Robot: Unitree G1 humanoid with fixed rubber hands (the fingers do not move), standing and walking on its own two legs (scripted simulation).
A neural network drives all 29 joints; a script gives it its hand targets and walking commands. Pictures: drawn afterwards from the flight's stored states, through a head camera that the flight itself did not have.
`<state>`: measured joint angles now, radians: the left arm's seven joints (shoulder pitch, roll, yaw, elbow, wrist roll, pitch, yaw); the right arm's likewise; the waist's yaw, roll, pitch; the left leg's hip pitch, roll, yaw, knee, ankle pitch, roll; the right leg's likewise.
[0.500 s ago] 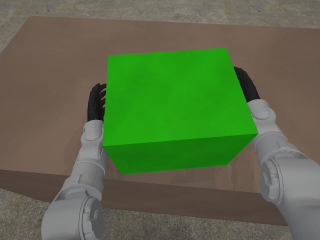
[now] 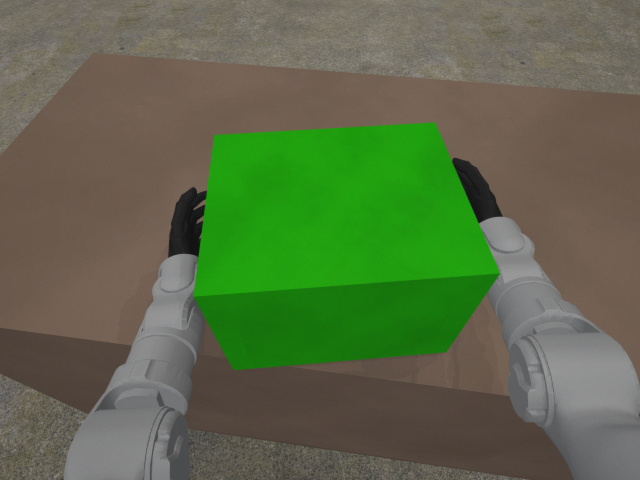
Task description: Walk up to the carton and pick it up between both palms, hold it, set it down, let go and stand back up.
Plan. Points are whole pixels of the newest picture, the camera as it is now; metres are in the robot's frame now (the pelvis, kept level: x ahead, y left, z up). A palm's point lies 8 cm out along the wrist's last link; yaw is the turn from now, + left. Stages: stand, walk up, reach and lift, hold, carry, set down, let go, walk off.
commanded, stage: reach and lift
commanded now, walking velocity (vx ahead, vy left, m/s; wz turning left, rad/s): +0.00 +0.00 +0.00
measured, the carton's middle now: (333, 246) +0.42 +0.02 +0.04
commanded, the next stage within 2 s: none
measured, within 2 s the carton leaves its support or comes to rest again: neither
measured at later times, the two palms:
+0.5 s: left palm (159, 218) +0.39 +0.22 +0.11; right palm (499, 187) +0.43 -0.16 +0.15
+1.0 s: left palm (148, 213) +0.38 +0.22 +0.14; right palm (498, 218) +0.40 -0.16 +0.13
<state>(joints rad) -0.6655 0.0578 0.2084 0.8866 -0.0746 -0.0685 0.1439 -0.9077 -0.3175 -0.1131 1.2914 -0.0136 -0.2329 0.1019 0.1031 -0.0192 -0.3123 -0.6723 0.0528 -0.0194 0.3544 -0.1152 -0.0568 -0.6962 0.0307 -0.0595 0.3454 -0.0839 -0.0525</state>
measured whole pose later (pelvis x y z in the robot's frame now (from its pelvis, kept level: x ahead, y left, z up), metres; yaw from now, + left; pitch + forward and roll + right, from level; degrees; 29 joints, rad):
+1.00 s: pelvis +0.01 +0.03 +0.02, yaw +1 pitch +5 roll -1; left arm -0.50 0.09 0.18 0.28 0.01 0.39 0.10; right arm -0.61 -0.26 -0.05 0.66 0.17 0.12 0.01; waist 0.00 -0.02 -0.07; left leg -0.26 0.03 -0.03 0.34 -0.17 -0.02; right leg -0.23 0.02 -0.05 0.24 -0.09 -0.01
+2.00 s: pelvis -0.01 +0.03 +0.02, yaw +2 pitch -1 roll -1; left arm -0.58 0.13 0.30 0.22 0.04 0.60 -0.06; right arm -0.62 -0.17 -0.10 0.47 0.19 0.40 -0.11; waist -0.05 -0.04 -0.05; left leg -0.15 0.01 -0.05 0.32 -0.15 -0.01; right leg -0.13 0.00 -0.06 0.25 -0.10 0.00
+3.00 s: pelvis +0.00 +0.03 +0.02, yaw +2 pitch -2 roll -1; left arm -0.52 0.13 0.29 0.05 0.07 0.74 -0.06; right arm -0.61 -0.18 -0.08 0.36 0.24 0.53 -0.14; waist -0.05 -0.03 -0.07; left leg -0.13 0.01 -0.06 0.34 -0.17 -0.01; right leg -0.11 0.01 -0.05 0.26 -0.12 0.00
